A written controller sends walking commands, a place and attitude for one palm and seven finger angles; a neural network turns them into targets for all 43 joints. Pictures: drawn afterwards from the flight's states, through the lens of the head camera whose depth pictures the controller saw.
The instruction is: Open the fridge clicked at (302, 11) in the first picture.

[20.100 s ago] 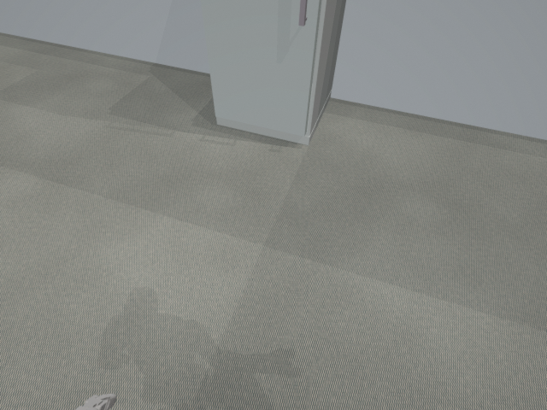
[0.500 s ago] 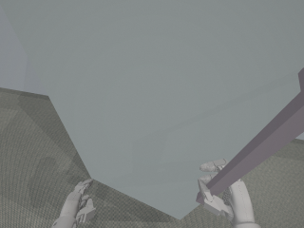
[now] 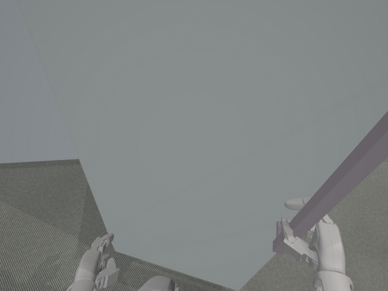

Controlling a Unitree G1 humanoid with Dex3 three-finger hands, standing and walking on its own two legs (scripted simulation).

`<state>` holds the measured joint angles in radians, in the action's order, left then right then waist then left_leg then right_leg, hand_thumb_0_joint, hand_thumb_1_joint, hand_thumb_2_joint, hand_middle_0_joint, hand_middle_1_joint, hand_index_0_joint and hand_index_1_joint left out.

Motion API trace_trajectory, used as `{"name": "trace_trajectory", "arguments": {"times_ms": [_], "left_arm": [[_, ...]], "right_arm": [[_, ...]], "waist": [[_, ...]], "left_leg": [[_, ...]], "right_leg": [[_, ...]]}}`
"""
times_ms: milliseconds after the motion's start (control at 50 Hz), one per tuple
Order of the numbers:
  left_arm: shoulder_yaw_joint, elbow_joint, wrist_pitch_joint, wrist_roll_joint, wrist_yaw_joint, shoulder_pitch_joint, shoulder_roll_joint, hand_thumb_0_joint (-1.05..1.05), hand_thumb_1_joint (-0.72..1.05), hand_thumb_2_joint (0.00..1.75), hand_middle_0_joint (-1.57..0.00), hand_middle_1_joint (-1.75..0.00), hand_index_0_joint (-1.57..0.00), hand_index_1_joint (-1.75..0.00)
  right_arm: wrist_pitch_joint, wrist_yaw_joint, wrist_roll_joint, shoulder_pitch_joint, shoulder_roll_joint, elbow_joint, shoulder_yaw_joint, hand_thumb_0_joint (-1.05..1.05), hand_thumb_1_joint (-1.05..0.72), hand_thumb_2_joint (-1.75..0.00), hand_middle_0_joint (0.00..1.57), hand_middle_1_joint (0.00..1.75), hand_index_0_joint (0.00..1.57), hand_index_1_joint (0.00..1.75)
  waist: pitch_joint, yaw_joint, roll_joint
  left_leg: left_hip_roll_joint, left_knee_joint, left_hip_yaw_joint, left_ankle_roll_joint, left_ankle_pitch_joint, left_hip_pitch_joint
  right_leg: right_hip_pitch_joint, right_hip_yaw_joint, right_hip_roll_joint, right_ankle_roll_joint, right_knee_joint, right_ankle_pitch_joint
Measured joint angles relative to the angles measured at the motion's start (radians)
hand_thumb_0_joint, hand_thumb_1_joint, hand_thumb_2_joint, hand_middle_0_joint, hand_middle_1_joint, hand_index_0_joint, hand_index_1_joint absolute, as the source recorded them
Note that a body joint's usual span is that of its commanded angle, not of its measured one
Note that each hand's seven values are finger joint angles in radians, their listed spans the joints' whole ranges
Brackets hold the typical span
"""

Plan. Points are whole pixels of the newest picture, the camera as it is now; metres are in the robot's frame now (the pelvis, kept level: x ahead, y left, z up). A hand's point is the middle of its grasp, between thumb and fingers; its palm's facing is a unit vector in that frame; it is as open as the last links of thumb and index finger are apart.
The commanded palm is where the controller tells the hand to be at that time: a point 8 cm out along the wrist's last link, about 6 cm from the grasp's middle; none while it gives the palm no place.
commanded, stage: walk backward, drawing the door open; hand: right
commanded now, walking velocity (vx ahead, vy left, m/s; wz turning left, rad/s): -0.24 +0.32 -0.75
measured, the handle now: (321, 188) +0.28 -0.17 +0.16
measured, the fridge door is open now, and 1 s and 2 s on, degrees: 24 83 90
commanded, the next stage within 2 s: stop walking and hold the door back in 0.96 s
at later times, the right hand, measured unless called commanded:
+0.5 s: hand out of the picture +0.03 -0.02 +0.07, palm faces +0.53 +0.80 -0.26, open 6.3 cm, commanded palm -0.02 -0.05 +0.07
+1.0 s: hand out of the picture -0.12 +0.23 +0.06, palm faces +0.83 +0.47 -0.32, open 6.5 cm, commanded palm -0.17 +0.23 +0.07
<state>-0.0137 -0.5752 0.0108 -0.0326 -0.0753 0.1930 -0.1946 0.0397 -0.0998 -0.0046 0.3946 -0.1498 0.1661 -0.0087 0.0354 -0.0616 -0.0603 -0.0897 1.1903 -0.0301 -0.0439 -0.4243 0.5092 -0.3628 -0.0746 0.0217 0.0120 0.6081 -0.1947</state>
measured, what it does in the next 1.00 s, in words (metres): steps to the left, turning right: left foot, then right foot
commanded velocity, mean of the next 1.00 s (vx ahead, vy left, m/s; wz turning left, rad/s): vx -0.24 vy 0.28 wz -0.75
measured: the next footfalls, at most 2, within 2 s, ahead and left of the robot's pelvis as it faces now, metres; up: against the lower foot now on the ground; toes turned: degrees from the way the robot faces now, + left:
left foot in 0.10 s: +0.00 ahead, +0.20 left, +0.00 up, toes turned -10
right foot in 0.34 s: -0.11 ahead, +0.02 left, +0.00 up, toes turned -24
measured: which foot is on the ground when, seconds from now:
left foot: up 0.00-0.08, down 0.10-0.34, up 0.36-0.62, down 0.64-0.90, up 0.92-1.00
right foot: down 0.00-0.12, up 0.14-0.32, down 0.34-0.64, up 0.66-0.92, down 0.94-1.00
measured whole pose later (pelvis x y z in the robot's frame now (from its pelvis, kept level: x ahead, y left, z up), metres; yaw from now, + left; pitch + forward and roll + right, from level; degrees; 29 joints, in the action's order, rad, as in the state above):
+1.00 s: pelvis -0.11 +0.52 +0.01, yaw -49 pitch -4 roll -2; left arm -0.02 -0.61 0.13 -0.05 -0.10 0.28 -0.18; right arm 0.14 -0.09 -0.02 0.46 -0.23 0.18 -0.13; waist 0.08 -0.03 0.03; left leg 0.01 1.03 0.09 -0.07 -0.41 0.55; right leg -0.13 0.10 0.01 -0.01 0.56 -0.34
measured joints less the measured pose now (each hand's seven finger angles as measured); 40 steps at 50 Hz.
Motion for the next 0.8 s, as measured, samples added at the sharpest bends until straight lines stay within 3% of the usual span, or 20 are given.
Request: {"name": "trace_trajectory", "arguments": {"times_ms": [40, 80, 100, 140, 160, 200, 240, 280, 320, 340, 360, 400, 460, 520, 580, 640, 680, 740, 760, 800], "left_arm": [[-0.003, -0.019, 0.028, 0.001, 0.0, 0.027, -0.006, 0.01, 0.91, 0.9, -0.2, -0.3, -0.2, -0.3], [-0.002, -0.034, 0.068, 0.001, -0.004, 0.046, 0.006, 0.01, 0.91, 0.9, -0.2, -0.3, -0.2, -0.3], [-0.003, -0.044, 0.083, 0.002, -0.004, 0.043, 0.009, 0.01, 0.91, 0.9, -0.2, -0.3, -0.2, -0.3], [-0.016, -0.077, 0.094, 0.007, -0.005, 0.033, 0.0, 0.01, 0.91, 0.9, -0.2, -0.3, -0.2, -0.3], [-0.022, -0.098, 0.096, 0.01, -0.008, 0.036, -0.002, 0.02, 0.91, 0.9, -0.2, -0.3, -0.2, -0.3], [-0.03, -0.136, 0.098, 0.01, -0.018, 0.044, -0.006, 0.02, 0.91, 0.9, -0.2, -0.3, -0.2, -0.3], [-0.031, -0.148, 0.105, 0.001, -0.03, 0.049, -0.008, 0.02, 0.91, 0.9, -0.2, -0.3, -0.2, -0.3], [-0.021, -0.133, 0.116, -0.004, -0.044, 0.052, -0.009, 0.02, 0.91, 0.9, -0.2, -0.3, -0.2, -0.3], [-0.014, -0.102, 0.132, -0.007, -0.055, 0.054, -0.015, 0.02, 0.91, 0.9, -0.2, -0.3, -0.2, -0.3], [-0.013, -0.08, 0.142, -0.009, -0.059, 0.052, -0.021, 0.02, 0.91, 0.9, -0.2, -0.3, -0.2, -0.3], [-0.018, -0.081, 0.149, -0.014, -0.061, 0.035, -0.007, 0.02, 0.91, 0.9, -0.2, -0.3, -0.2, -0.3], [-0.006, -0.092, 0.145, -0.026, -0.051, 0.005, 0.018, 0.02, 0.91, 0.9, -0.2, -0.3, -0.2, -0.3], [0.014, -0.083, 0.149, -0.033, -0.03, 0.001, 0.035, 0.02, 0.91, 0.9, -0.2, -0.3, -0.2, -0.3], [0.024, -0.06, 0.152, -0.021, -0.016, 0.012, 0.036, 0.02, 0.91, 0.9, -0.2, -0.3, -0.2, -0.3], [0.029, -0.038, 0.15, -0.001, -0.016, 0.028, 0.034, 0.01, 0.9, 0.9, -0.2, -0.3, -0.2, -0.3], [0.02, -0.033, 0.145, 0.011, -0.014, 0.038, 0.036, 0.01, 0.9, 0.9, -0.2, -0.3, -0.2, -0.3], [-0.001, -0.066, 0.141, 0.015, -0.013, 0.005, 0.009, 0.01, 0.9, 0.9, -0.2, -0.3, -0.2, -0.3], [-0.037, -0.129, 0.112, -0.002, -0.016, -0.024, -0.019, 0.02, 0.91, 0.9, -0.2, -0.3, -0.2, -0.3], [-0.043, -0.133, 0.101, -0.005, -0.021, -0.022, -0.023, 0.02, 0.91, 0.9, -0.2, -0.3, -0.2, -0.3], [-0.041, -0.118, 0.092, -0.004, -0.031, -0.003, -0.025, 0.02, 0.91, 0.9, -0.2, -0.3, -0.2, -0.3]], "right_arm": [[-0.008, -0.009, -0.001, -0.001, -0.006, 0.007, 0.003, -0.02, -0.62, -0.77, 0.41, 1.36, 0.34, 1.4], [0.004, -0.018, 0.004, -0.001, -0.022, 0.038, -0.01, -0.02, -0.63, -0.78, 0.41, 1.36, 0.34, 1.4], [0.016, -0.02, 0.007, -0.012, -0.023, 0.045, -0.022, -0.02, -0.63, -0.78, 0.42, 1.36, 0.33, 1.4], [0.024, -0.021, 0.005, -0.042, -0.005, 0.032, -0.025, -0.01, -0.64, -0.79, 0.42, 1.37, 0.32, 1.4], [0.029, -0.02, 0.004, -0.045, -0.002, 0.021, -0.02, -0.01, -0.64, -0.79, 0.42, 1.37, 0.32, 1.4], [0.041, -0.015, -0.001, -0.032, 0.006, 0.002, -0.012, -0.01, -0.64, -0.78, 0.41, 1.36, 0.33, 1.4], [0.054, -0.007, -0.005, -0.014, 0.012, -0.012, -0.01, -0.01, -0.64, -0.77, 0.4, 1.35, 0.34, 1.4], [0.077, 0.004, -0.002, -0.001, 0.008, -0.016, -0.01, -0.01, -0.64, -0.77, 0.4, 1.35, 0.35, 1.4], [0.096, 0.014, 0.007, 0.002, -0.001, 0.003, -0.006, -0.01, -0.63, -0.76, 0.4, 1.35, 0.36, 1.4], [0.105, 0.018, 0.011, 0.0, -0.006, 0.022, -0.005, -0.01, -0.62, -0.76, 0.41, 1.36, 0.36, 1.4], [0.114, 0.018, 0.013, -0.02, -0.022, 0.023, -0.009, -0.02, -0.62, -0.76, 0.41, 1.36, 0.36, 1.4], [0.109, 0.008, -0.004, -0.056, -0.036, 0.0, -0.021, -0.03, -0.61, -0.76, 0.42, 1.37, 0.36, 1.4], [0.063, 0.007, -0.011, -0.073, -0.028, -0.031, -0.035, -0.02, -0.62, -0.76, 0.4, 1.34, 0.34, 1.4], [0.039, 0.005, -0.006, -0.065, -0.018, -0.044, -0.045, -0.02, -0.64, -0.76, 0.38, 1.33, 0.33, 1.4], [0.025, 0.004, 0.018, -0.035, -0.032, -0.034, -0.064, -0.02, -0.64, -0.76, 0.37, 1.33, 0.32, 1.4], [0.016, 0.001, 0.021, -0.024, -0.061, -0.02, -0.097, -0.04, -0.61, -0.77, 0.39, 1.34, 0.3, 1.4], [0.007, -0.003, 0.013, -0.049, -0.039, -0.03, -0.108, -0.05, -0.61, -0.78, 0.4, 1.34, 0.29, 1.4], [0.013, 0.001, 0.002, -0.036, -0.009, -0.063, -0.11, -0.05, -0.61, -0.77, 0.38, 1.33, 0.3, 1.4], [0.022, 0.005, 0.001, -0.018, -0.004, -0.075, -0.112, -0.04, -0.6, -0.76, 0.37, 1.32, 0.3, 1.4], [0.048, 0.01, 0.003, 0.019, -0.006, -0.096, -0.115, -0.04, -0.6, -0.75, 0.37, 1.31, 0.31, 1.4]], "waist": [[-0.023, 0.007, -0.022], [-0.031, 0.018, -0.007], [-0.019, 0.027, -0.007], [0.029, 0.013, -0.039], [0.035, 0.01, -0.033], [0.022, 0.034, 0.001], [0.009, 0.048, 0.027], [-0.001, 0.03, 0.039], [-0.008, 0.012, 0.036], [-0.006, 0.009, 0.028], [0.013, 0.008, 0.052], [0.059, 0.02, 0.081], [0.077, 0.018, 0.043], [0.081, 0.029, -0.002], [0.059, 0.043, -0.021], [0.024, 0.043, -0.024], [0.049, 0.045, -0.059], [0.047, 0.071, -0.018], [0.039, 0.072, -0.004], [0.022, 0.057, 0.015]], "left_leg": [[0.037, -0.175, -0.046, 0.01, -0.041, -0.099], [0.075, -0.448, -0.059, 0.016, -0.06, -0.225], [0.072, -0.532, -0.038, 0.022, -0.018, -0.248], [0.048, -0.542, 0.04, 0.041, 0.045, -0.249], [0.06, -0.541, 0.066, 0.052, 0.057, -0.248], [0.091, -0.545, 0.074, 0.07, 0.072, -0.234], [0.113, -0.572, 0.081, 0.082, 0.098, -0.224], [0.127, -0.588, 0.12, 0.091, 0.12, -0.207], [0.135, -0.55, 0.172, 0.102, 0.114, -0.161], [0.132, -0.487, 0.185, 0.096, 0.1, -0.116], [0.138, -0.389, 0.157, 0.068, 0.038, -0.069], [0.109, -0.209, 0.088, 0.023, -0.059, -0.003], [0.069, -0.092, 0.074, -0.017, -0.059, 0.068], [0.082, -0.192, 0.056, -0.019, 0.047, 0.054], [0.102, -0.345, 0.038, -0.022, 0.064, -0.041], [0.096, -0.492, 0.051, -0.015, 0.068, -0.173], [0.083, -0.463, 0.107, 0.049, 0.124, -0.151], [0.128, -0.477, 0.113, 0.103, 0.164, -0.134], [0.138, -0.516, 0.116, 0.112, 0.194, -0.142], [0.15, -0.606, 0.149, 0.128, 0.247, -0.167]], "right_leg": [[-0.054, -0.034, 0.053, 0.011, -0.013, 0.018], [-0.115, -0.075, 0.074, 0.053, -0.025, 0.038], [-0.142, -0.103, 0.084, 0.069, -0.024, 0.033], [-0.175, -0.152, 0.078, 0.061, 0.028, -0.07], [-0.196, -0.123, 0.051, 0.06, 0.133, -0.124], [-0.213, -0.038, -0.01, 0.044, 0.397, -0.237], [-0.164, 0.051, -0.037, 0.034, 0.487, -0.286], [-0.07, 0.116, -0.034, 0.026, 0.36, -0.267], [0.042, 0.152, -0.02, 0.018, 0.121, -0.17], [0.095, 0.148, -0.013, -0.011, 0.0, -0.146], [0.094, 0.139, -0.027, -0.026, -0.019, -0.173], [0.1, 0.115, -0.031, -0.007, -0.026, -0.128], [0.119, 0.034, 0.021, 0.043, -0.101, -0.023], [0.121, -0.038, 0.079, 0.066, -0.144, 0.025], [0.081, -0.068, 0.127, 0.071, -0.119, 0.02], [-0.02, -0.107, 0.153, 0.071, -0.038, -0.042], [-0.105, -0.141, 0.137, 0.047, 0.144, -0.225], [-0.203, -0.049, -0.003, 0.046, 0.65, -0.304], [-0.199, 0.005, -0.028, 0.05, 0.741, -0.284], [-0.144, 0.107, -0.05, 0.055, 0.766, -0.268]]}}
